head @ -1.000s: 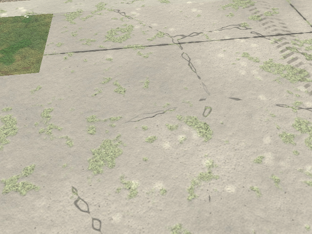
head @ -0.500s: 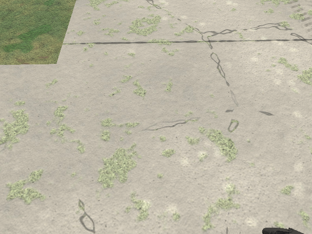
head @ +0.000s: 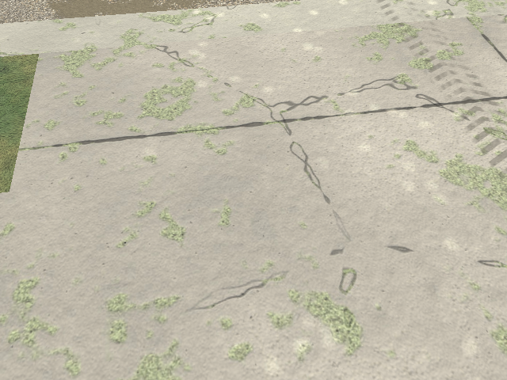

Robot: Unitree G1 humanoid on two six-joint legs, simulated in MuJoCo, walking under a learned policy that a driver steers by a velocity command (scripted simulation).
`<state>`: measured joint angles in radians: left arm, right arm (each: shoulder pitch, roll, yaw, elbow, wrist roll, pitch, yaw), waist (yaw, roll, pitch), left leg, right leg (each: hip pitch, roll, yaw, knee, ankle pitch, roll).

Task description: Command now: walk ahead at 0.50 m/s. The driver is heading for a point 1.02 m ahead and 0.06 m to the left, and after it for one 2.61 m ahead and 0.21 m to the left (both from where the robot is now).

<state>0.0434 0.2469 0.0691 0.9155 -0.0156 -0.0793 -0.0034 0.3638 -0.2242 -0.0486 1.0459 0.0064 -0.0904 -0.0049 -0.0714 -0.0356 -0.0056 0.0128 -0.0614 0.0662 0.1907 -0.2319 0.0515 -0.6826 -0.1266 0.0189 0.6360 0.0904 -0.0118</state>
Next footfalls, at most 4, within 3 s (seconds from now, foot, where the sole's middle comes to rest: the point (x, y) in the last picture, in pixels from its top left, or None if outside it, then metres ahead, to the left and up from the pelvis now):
0.14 right None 0.28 -0.15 -0.78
0.68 left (211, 352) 0.59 0.10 -0.78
1.22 right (283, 251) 0.90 -0.13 -0.78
1.70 left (209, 276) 0.82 0.10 -0.78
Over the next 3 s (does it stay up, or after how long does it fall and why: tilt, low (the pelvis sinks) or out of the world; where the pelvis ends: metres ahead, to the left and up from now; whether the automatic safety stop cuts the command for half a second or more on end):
stays up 0.82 0.01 -0.01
